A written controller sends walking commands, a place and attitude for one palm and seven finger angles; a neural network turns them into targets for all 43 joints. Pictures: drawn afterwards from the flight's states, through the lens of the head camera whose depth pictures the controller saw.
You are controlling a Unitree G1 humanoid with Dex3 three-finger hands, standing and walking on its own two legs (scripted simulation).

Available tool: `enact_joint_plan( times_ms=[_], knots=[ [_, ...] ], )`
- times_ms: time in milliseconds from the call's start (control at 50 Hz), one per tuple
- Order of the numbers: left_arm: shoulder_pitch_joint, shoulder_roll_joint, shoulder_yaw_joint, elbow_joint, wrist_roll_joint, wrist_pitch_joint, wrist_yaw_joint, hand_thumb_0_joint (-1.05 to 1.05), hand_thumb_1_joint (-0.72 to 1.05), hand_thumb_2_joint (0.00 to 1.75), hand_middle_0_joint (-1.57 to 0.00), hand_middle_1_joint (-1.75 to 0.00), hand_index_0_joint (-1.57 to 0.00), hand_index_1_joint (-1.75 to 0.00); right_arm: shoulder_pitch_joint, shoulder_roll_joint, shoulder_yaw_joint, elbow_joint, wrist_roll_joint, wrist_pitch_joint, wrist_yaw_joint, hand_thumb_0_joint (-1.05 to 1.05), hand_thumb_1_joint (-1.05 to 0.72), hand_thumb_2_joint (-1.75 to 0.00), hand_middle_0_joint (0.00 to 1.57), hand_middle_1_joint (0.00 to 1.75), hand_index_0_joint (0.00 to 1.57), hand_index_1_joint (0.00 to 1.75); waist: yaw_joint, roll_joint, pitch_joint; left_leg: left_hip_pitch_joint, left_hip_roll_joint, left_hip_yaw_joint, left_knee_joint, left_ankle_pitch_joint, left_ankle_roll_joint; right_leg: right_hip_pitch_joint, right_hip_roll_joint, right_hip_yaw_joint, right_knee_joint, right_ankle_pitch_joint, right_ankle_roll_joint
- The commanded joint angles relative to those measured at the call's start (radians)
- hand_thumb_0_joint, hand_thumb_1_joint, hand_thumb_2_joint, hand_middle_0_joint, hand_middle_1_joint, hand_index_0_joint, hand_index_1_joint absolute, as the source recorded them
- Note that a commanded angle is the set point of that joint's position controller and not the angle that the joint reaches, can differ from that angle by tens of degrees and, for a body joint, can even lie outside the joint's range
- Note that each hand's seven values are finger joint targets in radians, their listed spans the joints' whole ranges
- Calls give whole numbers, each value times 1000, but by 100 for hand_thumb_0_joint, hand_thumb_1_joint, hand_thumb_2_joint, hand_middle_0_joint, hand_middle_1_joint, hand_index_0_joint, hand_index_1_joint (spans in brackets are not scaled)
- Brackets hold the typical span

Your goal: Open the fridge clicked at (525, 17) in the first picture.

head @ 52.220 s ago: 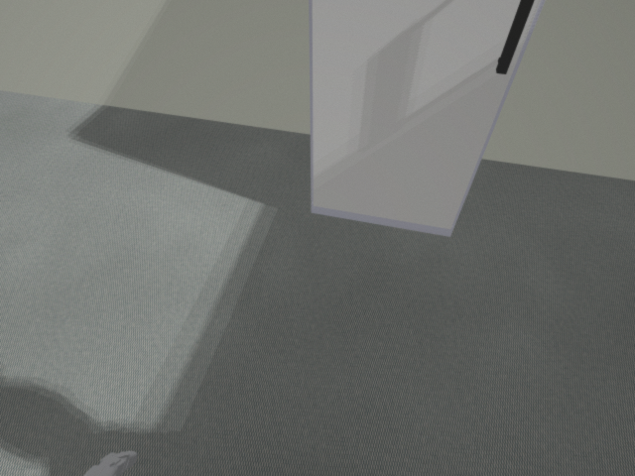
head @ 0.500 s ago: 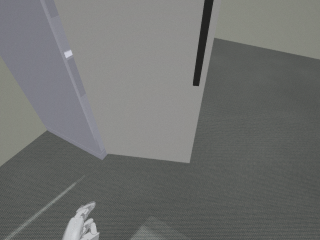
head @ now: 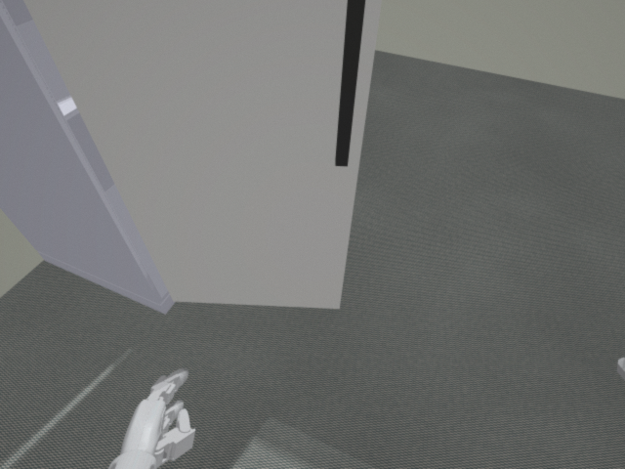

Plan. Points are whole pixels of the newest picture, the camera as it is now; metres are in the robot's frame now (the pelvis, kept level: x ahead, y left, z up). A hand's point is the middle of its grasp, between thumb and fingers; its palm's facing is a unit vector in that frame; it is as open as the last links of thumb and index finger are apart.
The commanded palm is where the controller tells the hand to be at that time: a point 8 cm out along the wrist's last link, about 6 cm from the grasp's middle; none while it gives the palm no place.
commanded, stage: stop stepping back and stand still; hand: right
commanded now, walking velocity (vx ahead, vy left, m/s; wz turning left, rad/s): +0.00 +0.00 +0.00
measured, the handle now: (348, 80) +0.69 -0.03 +0.16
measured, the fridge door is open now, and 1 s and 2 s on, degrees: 69 69 69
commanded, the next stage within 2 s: let the arm hang, fingers relaxed in 0.20 s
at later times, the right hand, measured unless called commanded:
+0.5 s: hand out of the picture +0.15 -0.24 -0.11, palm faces +0.02 +0.93 -0.36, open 7.4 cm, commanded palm none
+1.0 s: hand out of the picture -0.02 -0.20 -0.17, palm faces +0.03 +0.98 -0.22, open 7.3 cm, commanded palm none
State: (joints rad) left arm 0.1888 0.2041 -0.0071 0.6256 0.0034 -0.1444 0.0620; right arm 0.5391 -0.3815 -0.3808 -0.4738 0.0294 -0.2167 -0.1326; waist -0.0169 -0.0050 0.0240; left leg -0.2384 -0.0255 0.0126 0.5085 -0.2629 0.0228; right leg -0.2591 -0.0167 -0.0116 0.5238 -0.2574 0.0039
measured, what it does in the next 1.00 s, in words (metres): stands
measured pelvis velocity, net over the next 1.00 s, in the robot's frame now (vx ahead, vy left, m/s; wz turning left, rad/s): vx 0.00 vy -0.02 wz -0.01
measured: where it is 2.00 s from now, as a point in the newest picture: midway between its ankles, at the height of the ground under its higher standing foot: outside the picture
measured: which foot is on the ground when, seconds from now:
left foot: down 0.00-1.00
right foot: down 0.00-1.00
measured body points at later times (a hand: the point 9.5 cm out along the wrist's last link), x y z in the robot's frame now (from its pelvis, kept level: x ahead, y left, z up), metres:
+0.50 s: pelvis +0.00 -0.01 -0.01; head +0.01 +0.01 +0.44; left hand +0.15 +0.25 -0.13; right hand +0.15 -0.29 -0.08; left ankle +0.01 +0.10 -0.74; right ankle +0.01 -0.12 -0.74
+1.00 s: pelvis +0.00 -0.02 +0.00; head +0.03 -0.01 +0.45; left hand -0.02 +0.19 -0.16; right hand -0.02 -0.25 -0.15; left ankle +0.01 +0.10 -0.74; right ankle +0.01 -0.12 -0.74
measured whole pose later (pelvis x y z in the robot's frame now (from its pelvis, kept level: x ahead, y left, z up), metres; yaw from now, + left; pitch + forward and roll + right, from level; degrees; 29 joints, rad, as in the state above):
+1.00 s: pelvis +0.00 -0.02 +0.00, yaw -1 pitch +1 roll +1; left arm 0.31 0.13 0.00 1.10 0.02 0.02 0.04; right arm 0.27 -0.17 -0.01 1.14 -0.01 0.02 -0.03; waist 0.00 -0.02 0.05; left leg -0.22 0.00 0.02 0.44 -0.22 0.00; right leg -0.25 0.01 -0.01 0.47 -0.22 -0.02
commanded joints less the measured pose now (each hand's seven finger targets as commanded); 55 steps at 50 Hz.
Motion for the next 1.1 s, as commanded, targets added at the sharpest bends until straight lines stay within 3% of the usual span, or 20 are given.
enact_joint_plan(
  times_ms=[0, 100, 260, 280, 300, 320, 340, 360, 420, 440, 500, 540, 580, 620, 640, 680, 800, 1080],
  knots=[
    [-73, 124, 50, -156, -9, -36, 20, 0, 90, 90, -20, -30, -20, -30, -32, -200, -172, -162, 18, -58, -29, 0, -90, -90, 20, 30, 20, 30, 3, -72, -134, 74, 56, -52, -40, 250, -19, 62, -86, 86, -126, 310, -36],
    [-72, 133, 56, -161, -14, -33, 20, 0, 90, 90, -20, -30, -20, -30, -27, -176, -139, -140, 21, -52, -24, 0, -90, -90, 20, 30, 20, 30, 7, -27, -142, 92, 81, -85, -85, 317, -13, 62, -61, 47, -92, 287, -26],
    [-82, 137, 57, -170, -8, -26, 24, 0, 90, 90, -20, -30, -20, -30, -21, -221, -170, -193, 21, -52, -34, 0, -90, -90, 20, 30, 20, 30, 3, -72, -146, 87, 77, -81, -103, 270, -13, 62, -53, 49, -118, 252, -24],
    [-130, 321, 101, 78, -12, -44, -72, 0, 90, 90, -20, -30, -20, -30, -101, -50, 274, 608, -67, 102, 115, 0, -90, -90, 20, 30, 20, 30, 58, -60, -75, -28, 158, -26, 55, 436, 8, -10, -88, 75, 59, 430, -34],
    [-65, 285, 105, 61, -17, 22, -71, 0, 90, 90, -20, -30, -20, -30, -101, -43, 245, 634, -54, 176, 133, 0, -90, -90, 20, 30, 20, 30, 36, -68, -139, -38, 145, -63, 31, 301, 18, 18, -100, 70, 22, 403, -24],
    [-52, 260, 92, 63, -5, 44, -69, 0, 90, 90, -20, -30, -20, -30, -127, -17, 259, 672, -56, 187, 135, 0, -90, -90, 20, 30, 20, 30, 29, -33, -150, -49, 127, -35, 54, 167, 17, -24, -119, 105, 12, 305, -48],
    [-60, 257, 80, 53, 4, 62, -67, 0, 90, 90, -20, -30, -20, -30, -165, -20, 268, 719, -57, 193, 137, 0, -90, -90, 20, 30, 20, 30, 22, 5, -118, -50, 111, -31, 68, 108, 14, -81, -121, 139, -14, 254, -69],
    [-58, 249, 73, 56, 13, 74, -66, 0, 90, 90, -20, -30, -20, -30, -200, -30, 280, 774, -61, 194, 136, 0, -90, -90, 20, 30, 20, 30, 20, 99, -115, -37, 102, -38, 64, 105, 17, -92, -121, 158, -19, 256, -75],
    [-42, 233, 62, 103, 24, 104, -58, 0, 90, 90, -20, -30, -20, -30, -288, -43, 303, 965, -61, 201, 133, 0, -90, -90, 20, 30, 20, 30, 29, 205, -124, -21, 151, -109, -9, 188, 44, -50, -58, 114, 21, 201, -58],
    [-34, 215, 56, 125, 27, 115, -55, 0, 90, 90, -20, -30, -20, -30, -310, -34, 314, 1031, -58, 206, 129, 0, -90, -90, 20, 30, 20, 30, 34, 178, -124, -24, 165, -122, -25, 218, 49, -21, -43, 94, 23, 193, -50],
    [-30, 161, 31, 189, 32, 138, -49, 0, 90, 90, -20, -30, -20, -30, -338, -1, 339, 1191, -50, 223, 119, 0, -90, -90, 20, 30, 20, 30, 29, -12, -92, -4, 130, -104, -33, 168, 28, 1, -56, 104, -63, 200, -45],
    [-34, 149, 23, 232, 29, 143, -43, 0, 90, 90, -20, -30, -20, -30, -327, 14, 344, 1284, -46, 224, 119, 0, -90, -90, 20, 30, 20, 30, 17, -67, -69, 25, 112, -102, -69, 90, 17, -19, -65, 111, -109, 135, -47],
    [-16, 132, 21, 274, 26, 147, -38, 0, 90, 90, -20, -30, -20, -30, -311, 29, 347, 1357, -44, 222, 119, 0, -90, -90, 20, 30, 20, 30, 19, -80, -51, 17, 116, -112, -122, 24, 24, -12, -58, 101, -119, 62, -41],
    [16, 109, 26, 309, 31, 152, -32, 0, 90, 90, -20, -30, -20, -30, -291, 53, 337, 1409, -45, 222, 117, 0, -90, -90, 20, 30, 20, 30, 21, -145, -36, 7, 111, -113, -154, -26, 34, -15, -53, 98, -132, -17, -41],
    [34, 101, 26, 327, 29, 154, -31, 0, 90, 90, -20, -30, -20, -30, -289, 53, 339, 1430, -43, 221, 117, 0, -90, -90, 20, 30, 20, 30, 22, -146, -28, 13, 110, -115, -165, -38, 36, -27, -55, 98, -142, -39, -41],
    [72, 91, 32, 350, 25, 156, -29, 0, 90, 90, -20, -30, -20, -30, -280, 62, 343, 1466, -42, 218, 116, 0, -90, -90, 20, 30, 20, 30, 27, -73, -33, 9, 114, -114, -189, -55, 37, -11, -54, 95, -132, -39, -42],
    [148, 68, 34, 412, 21, 151, -21, 0, 90, 90, -20, -30, -20, -30, -247, 99, 350, 1544, -40, 215, 110, 0, -90, -90, 20, 30, 20, 30, 26, -11, -19, 19, 104, -86, -172, 2, 30, -2, -73, 106, -158, 11, -51],
    [154, 32, 33, 459, 22, 139, -18, 0, 90, 90, -20, -30, -20, -30, -237, 135, 345, 1574, -43, 213, 100, 0, -90, -90, 20, 30, 20, 30, 20, 1, 12, 21, 105, -65, -126, 95, 15, 9, -81, 100, -172, 109, -54]
  ],
)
